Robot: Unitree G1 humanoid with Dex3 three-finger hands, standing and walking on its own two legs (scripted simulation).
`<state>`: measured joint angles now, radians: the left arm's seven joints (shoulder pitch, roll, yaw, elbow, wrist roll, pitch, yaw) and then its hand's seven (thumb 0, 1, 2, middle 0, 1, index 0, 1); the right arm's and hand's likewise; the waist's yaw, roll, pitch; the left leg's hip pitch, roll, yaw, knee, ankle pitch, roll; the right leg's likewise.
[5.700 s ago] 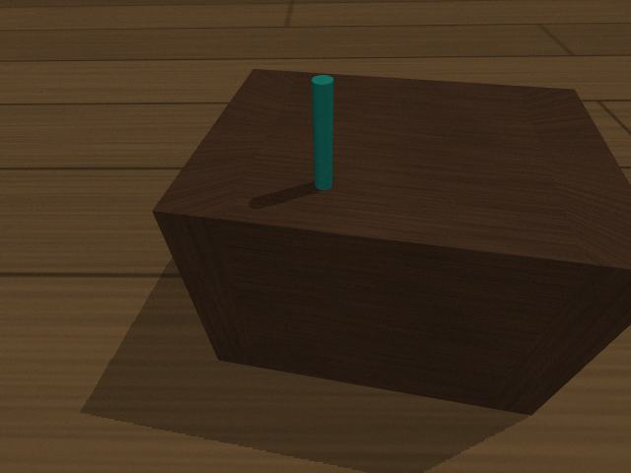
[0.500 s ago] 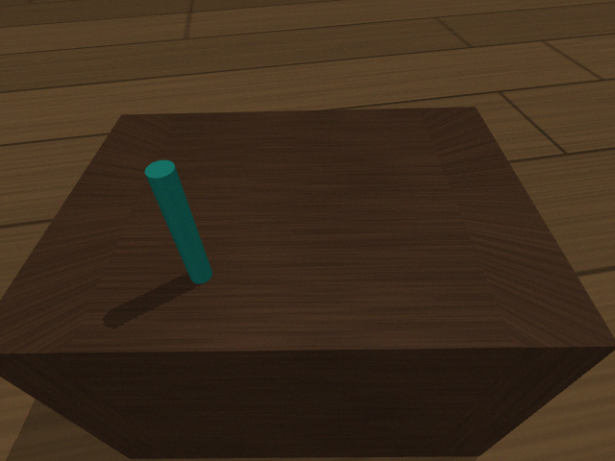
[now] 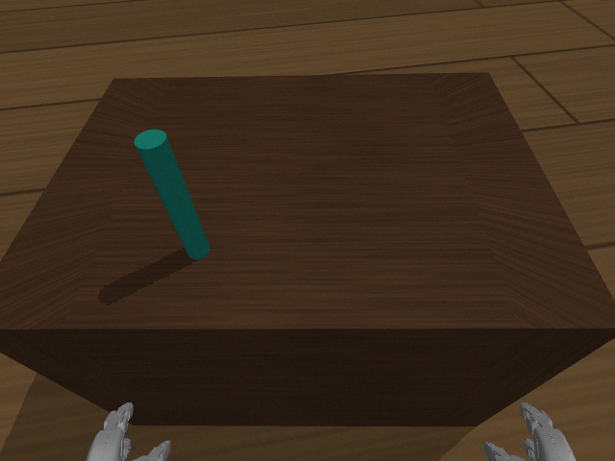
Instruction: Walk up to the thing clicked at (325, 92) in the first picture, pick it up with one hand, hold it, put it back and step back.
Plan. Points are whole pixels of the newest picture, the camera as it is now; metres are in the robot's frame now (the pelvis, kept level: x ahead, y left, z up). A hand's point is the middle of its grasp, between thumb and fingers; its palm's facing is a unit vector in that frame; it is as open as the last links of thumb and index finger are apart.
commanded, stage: rise first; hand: left
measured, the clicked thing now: (178, 203) +0.48 +0.22 +0.05
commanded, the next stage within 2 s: go down in 1.46 s
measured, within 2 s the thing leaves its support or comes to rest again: neither
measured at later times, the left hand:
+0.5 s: hand (107, 415) +0.20 +0.27 -0.01, palm faces +0.29 -0.89 -0.34, open 17.3 cm
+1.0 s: hand (70, 413) +0.19 +0.27 +0.06, palm faces +0.33 -0.86 -0.39, open 17.6 cm
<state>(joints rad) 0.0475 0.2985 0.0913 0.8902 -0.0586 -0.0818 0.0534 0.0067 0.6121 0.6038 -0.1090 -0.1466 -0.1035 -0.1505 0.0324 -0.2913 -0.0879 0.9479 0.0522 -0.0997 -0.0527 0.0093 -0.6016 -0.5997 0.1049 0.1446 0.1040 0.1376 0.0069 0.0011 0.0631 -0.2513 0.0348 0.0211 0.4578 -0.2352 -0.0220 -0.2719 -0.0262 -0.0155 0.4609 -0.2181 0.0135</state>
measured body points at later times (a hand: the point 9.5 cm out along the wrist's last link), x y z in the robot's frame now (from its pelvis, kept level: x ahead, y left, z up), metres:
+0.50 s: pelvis +0.02 +0.01 +0.00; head +0.01 +0.00 +0.45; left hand +0.18 +0.31 +0.01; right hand +0.19 -0.25 -0.07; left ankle +0.00 +0.13 -0.74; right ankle +0.01 -0.13 -0.74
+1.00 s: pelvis +0.01 +0.00 +0.00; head +0.01 -0.01 +0.45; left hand +0.16 +0.31 +0.08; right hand +0.18 -0.26 -0.09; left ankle +0.00 +0.13 -0.74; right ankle +0.01 -0.13 -0.74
